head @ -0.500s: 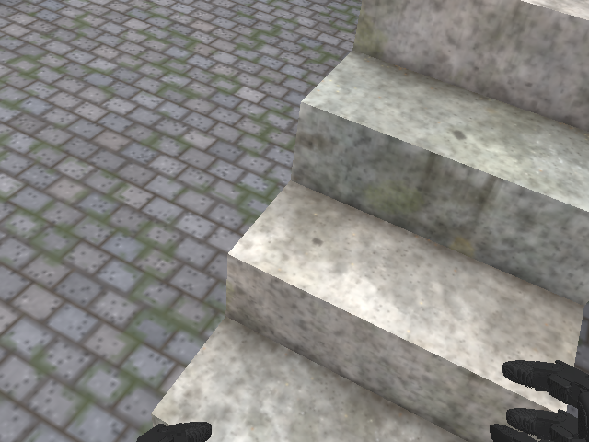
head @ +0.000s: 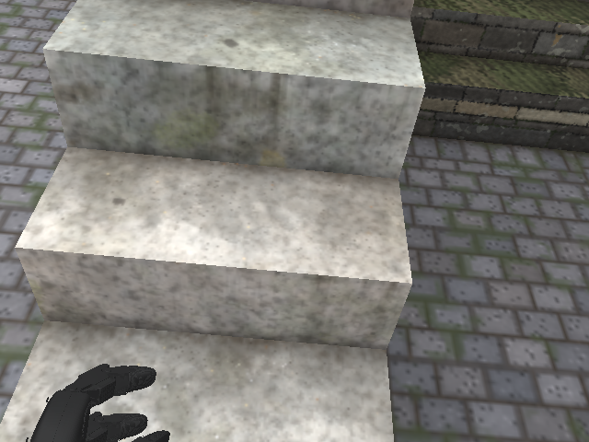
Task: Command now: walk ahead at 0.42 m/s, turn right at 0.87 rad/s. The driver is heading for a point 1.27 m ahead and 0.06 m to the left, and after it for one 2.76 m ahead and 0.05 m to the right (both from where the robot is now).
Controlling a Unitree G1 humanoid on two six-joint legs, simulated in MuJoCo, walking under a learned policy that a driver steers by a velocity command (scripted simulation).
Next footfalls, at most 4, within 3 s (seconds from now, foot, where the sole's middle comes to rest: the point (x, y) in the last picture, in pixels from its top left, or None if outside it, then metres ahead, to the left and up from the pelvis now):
0.28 left None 0.00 0.04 -0.56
0.48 left None -0.10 0.01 -0.74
0.68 right None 0.15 -0.22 -0.95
1.02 left None -0.06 -0.07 -0.79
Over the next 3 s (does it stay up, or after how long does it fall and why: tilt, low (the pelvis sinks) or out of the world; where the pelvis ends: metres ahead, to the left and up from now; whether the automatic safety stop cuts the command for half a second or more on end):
stays up -0.07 -0.53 -0.21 its command is cut before an obstacle after 0.6 s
